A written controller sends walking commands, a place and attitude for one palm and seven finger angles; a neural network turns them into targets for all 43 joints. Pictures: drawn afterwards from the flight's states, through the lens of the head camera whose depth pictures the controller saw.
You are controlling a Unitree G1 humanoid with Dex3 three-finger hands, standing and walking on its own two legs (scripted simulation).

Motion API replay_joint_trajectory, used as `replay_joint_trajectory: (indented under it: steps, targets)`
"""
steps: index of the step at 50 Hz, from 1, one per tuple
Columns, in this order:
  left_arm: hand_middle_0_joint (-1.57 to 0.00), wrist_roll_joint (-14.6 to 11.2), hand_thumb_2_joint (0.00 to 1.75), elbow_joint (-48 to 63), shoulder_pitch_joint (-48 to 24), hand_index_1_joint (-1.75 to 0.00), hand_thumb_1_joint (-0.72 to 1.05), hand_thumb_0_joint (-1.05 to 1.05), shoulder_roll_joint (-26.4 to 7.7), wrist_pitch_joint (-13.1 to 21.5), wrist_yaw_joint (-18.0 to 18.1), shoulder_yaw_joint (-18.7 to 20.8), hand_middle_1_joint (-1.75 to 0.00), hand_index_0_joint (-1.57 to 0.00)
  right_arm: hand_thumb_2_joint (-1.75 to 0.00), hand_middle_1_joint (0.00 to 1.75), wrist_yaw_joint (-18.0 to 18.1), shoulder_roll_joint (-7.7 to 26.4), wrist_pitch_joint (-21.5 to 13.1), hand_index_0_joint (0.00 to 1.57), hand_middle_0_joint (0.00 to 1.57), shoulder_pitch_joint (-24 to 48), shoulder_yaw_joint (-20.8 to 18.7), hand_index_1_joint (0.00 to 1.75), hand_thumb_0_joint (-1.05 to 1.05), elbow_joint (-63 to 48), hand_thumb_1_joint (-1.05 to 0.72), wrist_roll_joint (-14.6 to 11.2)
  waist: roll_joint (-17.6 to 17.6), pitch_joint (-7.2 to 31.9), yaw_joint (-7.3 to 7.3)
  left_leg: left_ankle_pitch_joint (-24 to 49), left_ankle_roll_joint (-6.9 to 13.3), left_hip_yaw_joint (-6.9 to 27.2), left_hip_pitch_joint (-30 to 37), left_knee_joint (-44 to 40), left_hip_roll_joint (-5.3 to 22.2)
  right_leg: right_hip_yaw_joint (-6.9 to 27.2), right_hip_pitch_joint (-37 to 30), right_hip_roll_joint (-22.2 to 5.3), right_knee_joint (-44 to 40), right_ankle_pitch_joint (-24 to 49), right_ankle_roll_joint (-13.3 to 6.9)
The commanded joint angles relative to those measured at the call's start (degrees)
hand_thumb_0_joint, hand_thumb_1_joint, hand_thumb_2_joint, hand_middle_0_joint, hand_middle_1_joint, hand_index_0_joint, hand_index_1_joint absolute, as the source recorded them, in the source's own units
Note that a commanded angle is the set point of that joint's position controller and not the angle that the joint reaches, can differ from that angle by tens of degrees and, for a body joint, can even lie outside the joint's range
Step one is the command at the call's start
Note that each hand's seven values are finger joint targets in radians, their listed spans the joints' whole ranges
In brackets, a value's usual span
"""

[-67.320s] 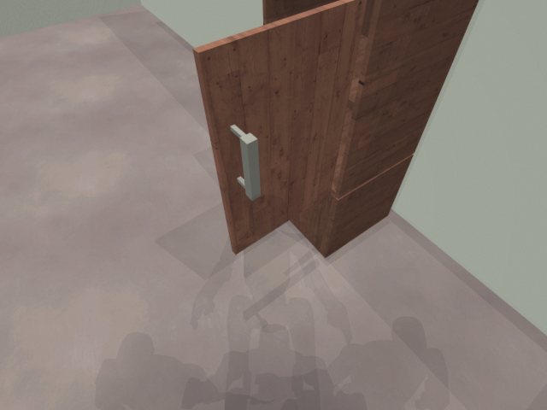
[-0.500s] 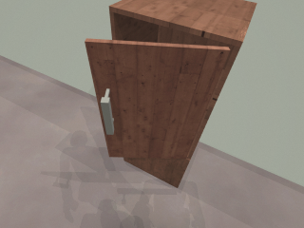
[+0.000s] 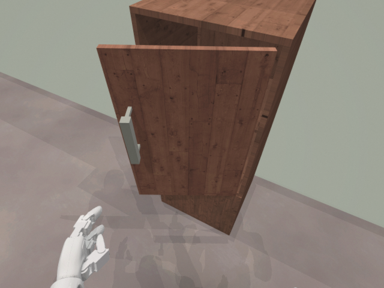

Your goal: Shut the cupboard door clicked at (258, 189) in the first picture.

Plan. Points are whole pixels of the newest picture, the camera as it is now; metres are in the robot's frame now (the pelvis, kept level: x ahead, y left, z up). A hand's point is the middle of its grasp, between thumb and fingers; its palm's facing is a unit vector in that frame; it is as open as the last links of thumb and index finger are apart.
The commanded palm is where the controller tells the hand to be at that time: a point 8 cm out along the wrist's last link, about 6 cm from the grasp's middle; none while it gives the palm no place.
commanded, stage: raise the hand and make a fist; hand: left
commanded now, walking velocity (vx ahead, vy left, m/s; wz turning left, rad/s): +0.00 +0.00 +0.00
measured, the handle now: (132, 136) +0.49 +0.18 +0.02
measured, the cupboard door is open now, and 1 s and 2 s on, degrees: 27 27 27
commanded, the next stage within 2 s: bring the fist close to the handle in 1.74 s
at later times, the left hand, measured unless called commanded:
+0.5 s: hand (122, 252) +0.20 +0.15 -0.01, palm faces +0.00 -1.00 -0.09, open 4.9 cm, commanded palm +0.16 +0.22 -0.02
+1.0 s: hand (113, 232) +0.23 +0.17 +0.01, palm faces +0.00 -1.00 -0.03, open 3.2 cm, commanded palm +0.21 +0.23 +0.01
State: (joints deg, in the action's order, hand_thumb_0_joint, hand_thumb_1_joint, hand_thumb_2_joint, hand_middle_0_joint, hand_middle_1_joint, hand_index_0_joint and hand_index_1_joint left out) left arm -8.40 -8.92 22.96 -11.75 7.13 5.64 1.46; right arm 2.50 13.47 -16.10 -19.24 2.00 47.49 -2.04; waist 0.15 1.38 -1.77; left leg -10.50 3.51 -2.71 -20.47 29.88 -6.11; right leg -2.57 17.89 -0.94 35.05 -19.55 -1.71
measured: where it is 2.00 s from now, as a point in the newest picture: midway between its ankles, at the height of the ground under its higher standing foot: outside the picture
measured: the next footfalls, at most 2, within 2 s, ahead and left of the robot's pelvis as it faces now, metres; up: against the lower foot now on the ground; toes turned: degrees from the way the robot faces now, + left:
none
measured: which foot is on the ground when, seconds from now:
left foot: down 0.00-1.00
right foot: down 0.00-1.00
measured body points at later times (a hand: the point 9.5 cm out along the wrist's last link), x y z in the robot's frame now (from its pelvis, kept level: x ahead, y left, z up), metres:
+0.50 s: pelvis +0.00 -0.04 -0.10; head +0.07 -0.04 +0.35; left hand +0.20 +0.20 -0.01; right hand +0.24 -0.25 -0.16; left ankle +0.06 +0.05 -0.73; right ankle +0.01 -0.11 -0.73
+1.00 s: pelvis +0.02 -0.01 -0.07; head +0.07 +0.00 +0.38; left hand +0.23 +0.22 +0.01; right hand +0.20 -0.26 -0.13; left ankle +0.06 +0.05 -0.73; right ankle +0.01 -0.11 -0.73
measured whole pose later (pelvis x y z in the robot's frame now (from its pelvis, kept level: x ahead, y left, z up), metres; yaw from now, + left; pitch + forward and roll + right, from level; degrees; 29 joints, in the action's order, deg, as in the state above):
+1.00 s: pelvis +0.02 -0.01 -0.07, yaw -2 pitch +13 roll -3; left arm -16.4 10.3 28.8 -14.2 22.0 -10.5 6.8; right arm 3.8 14.3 -9.8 -14.0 -0.6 28.3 -1.9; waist -1.8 8.6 0.9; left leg -27.1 4.9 -0.7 -48.9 62.8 -2.6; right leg -4.1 42.9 3.8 59.9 -30.4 -2.3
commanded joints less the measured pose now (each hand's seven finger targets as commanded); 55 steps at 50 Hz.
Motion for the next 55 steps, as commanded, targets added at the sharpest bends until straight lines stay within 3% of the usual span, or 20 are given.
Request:
replay_joint_trajectory:
  steps: [1, 3, 5, 7, 9, 13, 16, 20, 23, 24, 26, 29, 30, 34, 38, 41, 45, 47, 49, 55]
  targets:
    - [-0.36, -3.8, 0.9, -9.0, 8.1, -0.48, 0.9, 0.0, -1.1, 15.3, -8.4, 9.0, -0.48, -0.36, -0.9, 0.3, -1.4, 8.3, -3.9, 0.2, 0.2, 9.8, -4.9, 0.3, 0.0, -13.3, -0.9, 1.3, 17.2, -0.8, 3.52, -11.6, -3.6, 6.5, -14.2, 12.2, 4.5, -0.3, 20.2, 0.4, 2.2, -12.9, -0.3]
    - [-0.4, -8.5, 0.9, -8.7, 12.7, -0.52, 0.9, 0.0, -2.1, 24.2, -17.1, 11.0, -0.52, -0.4, -0.9, 0.3, -1.9, 8.4, -3.1, 0.2, 0.2, 13.2, -6.0, 0.3, 0.0, -16.8, -0.9, 1.7, 23.3, 0.0, 5.43, -15.1, -4.8, 4.2, -25.8, 19.5, 3.2, 4.5, 22.3, -0.7, 5.5, -21.8, -0.2]
    - [-0.44, -10.9, 0.9, -9.0, 15.3, -0.56, 0.9, 0.0, -4.9, 27.7, -24.4, 14.5, -0.56, -0.44, -0.9, 0.3, -2.8, 8.7, -2.1, 0.2, 0.2, 14.4, -7.1, 0.3, 0.0, -21.5, -0.9, 0.7, 16.9, 2.5, 6.86, -16.2, -4.7, 2.7, -30.1, 23.5, 2.1, 9.1, 19.9, -2.0, 9.0, -19.0, -0.2]
    - [-0.47, -11.1, 0.9, -3.2, 15.0, -0.6, 0.9, 0.0, -6.6, 24.9, -26.8, 14.8, -0.6, -0.47, -0.9, 0.3, -3.0, 8.6, -1.2, 0.2, 0.2, 16.4, -6.8, 0.3, 0.0, -26.2, -0.9, -0.3, 4.4, 6.0, 7.92, -17.4, -3.7, 1.6, -31.0, 24.6, 1.4, 11.6, 19.0, -2.3, 10.1, -18.8, -0.1]
    - [-0.51, -12.0, 0.9, 9.9, 10.8, -0.64, 0.9, 0.0, -9.8, 22.6, -26.3, 15.7, -0.64, -0.51, -0.9, 0.3, -2.7, 8.9, -0.9, 0.2, 0.2, 16.5, -6.8, 0.3, 0.0, -29.4, -0.9, -0.5, -5.3, 10.8, 7.66, -18.3, -3.0, 2.9, -28.1, 24.0, 2.2, 11.1, 20.9, -1.0, 11.8, -21.5, -0.8]
    - [-0.58, -10.5, 0.9, 34.5, -1.3, -0.72, 0.9, 0.0, -11.6, 27.6, -18.8, 13.8, -0.72, -0.58, -0.9, 0.3, -1.3, 7.5, -1.8, 0.2, 0.2, 11.7, -6.1, 0.3, 0.0, -28.9, -0.9, 0.9, -11.0, 16.1, 2.68, -16.3, -1.6, 7.7, -21.1, 25.8, 5.0, 8.2, 28.1, 1.9, 15.8, -13.5, -1.3]
    - [-0.64, -8.7, 0.9, 36.8, -3.1, -0.78, 0.9, 0.0, -8.4, 33.6, -16.2, 9.2, -0.78, -0.64, -0.9, 0.3, -0.3, 7.6, -2.5, 0.2, 0.2, 10.1, -5.8, 0.3, 0.0, -24.1, -0.9, 1.2, -9.5, 14.1, -0.54, -11.5, -1.3, 8.7, -21.9, 30.7, 5.8, 7.4, 33.5, 3.1, 18.8, -7.6, -1.3]
    - [-0.71, -9.0, 0.9, 27.0, -1.4, -0.86, 0.9, 0.0, -7.9, 33.4, -21.4, 7.4, -0.86, -0.71, -0.9, 0.3, 0.7, 8.3, -3.0, 0.2, 0.2, 9.0, -5.3, 0.3, 0.0, -21.6, -0.9, 0.9, -2.9, 13.7, -2.84, -10.5, -0.8, 8.6, -27.8, 36.0, 6.0, 7.4, 34.1, 3.0, 19.9, -4.7, 0.3]
    - [-0.77, -10.0, 0.9, 18.6, 5.9, -0.92, 0.9, 0.0, -8.6, 22.9, -26.4, 9.4, -0.92, -0.77, -0.9, 0.3, 1.5, 8.1, -0.9, 0.2, 0.2, 9.1, -5.4, 0.3, 0.0, -24.1, -0.9, -0.8, 2.9, 16.7, 0.28, -10.9, -0.7, 7.0, -31.3, 34.7, 5.9, 11.4, 25.7, 1.0, 14.9, -6.2, 2.9]
    - [-0.79, -10.7, 0.9, 15.8, 9.7, -0.94, 0.9, 0.0, -9.8, 18.4, -27.2, 12.0, -0.94, -0.79, -0.9, 0.3, 1.5, 7.7, 0.1, 0.2, 0.2, 9.6, -5.4, 0.3, 0.0, -25.0, -0.9, -1.5, 2.9, 19.6, 2.89, -8.5, -0.6, 6.7, -30.6, 33.8, 5.6, 12.7, 20.9, 0.4, 14.3, -3.0, 3.7]
    - [-0.82, -12.7, 0.9, 22.0, 11.2, -0.98, 0.9, 0.0, -11.9, 11.7, -27.2, 16.3, -0.98, -0.82, -0.9, 0.3, 1.7, 6.9, 1.9, 0.2, 0.2, 9.8, -5.3, 0.3, 0.0, -27.8, -0.9, -2.1, 3.0, 26.6, 5.17, -3.8, -1.1, 6.7, -27.2, 31.4, 5.0, 13.4, 11.6, -1.3, 13.8, 7.2, 5.5]
    - [-0.88, -13.6, 0.9, 28.4, 11.9, -1.04, 0.9, 0.0, -12.8, 9.9, -21.9, 22.0, -1.04, -0.88, -0.9, 0.3, 1.7, 4.8, 3.2, 0.2, 0.2, 10.5, -4.8, 0.3, 0.0, -27.9, -0.9, -1.0, 2.9, 29.0, 7.33, 2.0, -1.5, 7.1, -23.8, 29.8, 5.3, 10.8, 6.3, -1.1, 16.8, 23.7, 6.1]
    - [-0.9, -13.3, 0.9, 30.2, 12.1, -1.06, 0.9, 0.0, -10.5, 11.3, -20.2, 20.5, -1.06, -0.9, -0.9, 0.3, 1.6, 4.3, 3.2, 0.2, 0.2, 9.6, -4.8, 0.3, 0.0, -27.8, -0.9, -0.6, 2.6, 27.4, 6.59, 3.6, -1.8, 7.0, -22.3, 28.6, 5.5, 8.9, 7.2, -0.7, 17.7, 27.3, 5.3]
    - [-0.97, -11.1, 0.9, 28.5, 8.0, -1.14, 0.9, 0.0, -6.3, 19.5, -16.8, 14.5, -1.14, -0.97, -0.9, 0.3, 1.1, 5.2, 2.3, 0.2, 0.2, 9.0, -4.7, 0.3, 0.0, -25.3, -0.9, 0.5, 1.1, 16.6, 3.11, 3.7, -2.0, 7.3, -21.0, 27.9, 5.9, 3.8, 19.9, 1.9, 20.3, 19.8, 2.2]
    - [-1.04, -10.6, 0.9, 22.2, 7.9, -1.22, 0.9, 0.0, -3.6, 22.5, -20.7, 8.6, -1.22, -1.04, -0.9, 0.3, 0.9, 7.4, 1.6, 0.2, 0.2, 7.4, -5.4, 0.3, 0.0, -25.2, -0.9, 0.6, 2.2, 14.8, 0.62, -2.7, -2.3, 8.0, -22.5, 28.1, 6.0, 3.1, 26.5, 2.2, 19.7, 7.2, 1.5]
    - [-1.1, -10.8, 0.9, 26.8, 6.1, -1.28, 0.9, 0.0, -7.3, 21.6, -22.0, 9.5, -1.28, -1.1, -0.9, 0.3, 1.4, 8.2, 1.3, 0.2, 0.2, 6.9, -5.6, 0.3, 0.0, -27.0, -0.9, -0.1, -1.4, 20.0, 2.04, -3.0, -2.1, 8.0, -19.1, 26.0, 5.9, 3.5, 24.0, 2.3, 18.1, 3.4, 0.7]
    - [-1.17, -9.9, 0.9, 35.1, 5.7, -1.36, 0.9, 0.0, -11.2, 20.5, -17.6, 13.2, -1.36, -1.17, -0.9, 0.3, 1.7, 7.5, 2.3, 0.2, 0.2, 7.3, -5.2, 0.3, 0.0, -28.4, -0.9, 0.0, -6.2, 23.7, 4.47, 0.7, -3.0, 9.0, -11.5, 21.6, 6.4, 0.9, 21.2, 3.5, 18.2, 3.8, -0.7]
    - [-1.21, -9.2, 0.9, 35.7, 5.7, -1.4, 0.9, 0.0, -9.8, 20.2, -14.8, 12.7, -1.4, -1.21, -0.9, 0.3, 1.4, 7.0, 3.0, 0.2, 0.2, 7.4, -4.8, 0.3, 0.0, -28.2, -0.9, 0.1, -8.4, 21.2, 4.43, 1.5, -4.0, 10.4, -9.1, 19.7, 7.2, -0.6, 23.1, 3.9, 18.2, 2.6, -0.9]
    - [-1.24, -8.7, 0.9, 33.1, 5.5, -1.44, 0.9, 0.0, -8.6, 19.3, -13.0, 12.4, -1.44, -1.24, -0.9, 0.3, 1.1, 7.2, 4.0, 0.2, 0.2, 7.5, -4.6, 0.3, 0.0, -27.9, -0.9, 0.3, -6.2, 17.9, 3.57, -0.4, -4.1, 11.4, -9.9, 18.7, 7.6, -1.3, 24.1, 4.3, 17.7, 1.3, -0.9]
    - [-1.3, -7.2, 0.9, 23.3, 1.3, -1.5, 0.9, 0.0, -4.5, 13.0, -15.7, 5.3, -1.5, -1.3, -0.9, 0.3, 0.8, 8.9, 5.1, 0.2, 0.2, 7.4, -3.8, 0.3, 0.0, -29.1, -0.9, -0.3, -1.7, 8.8, 0.56, -14.1, -3.5, 12.6, -14.2, 15.1, 7.6, -1.4, 24.8, 3.8, 13.6, -4.1, -0.4]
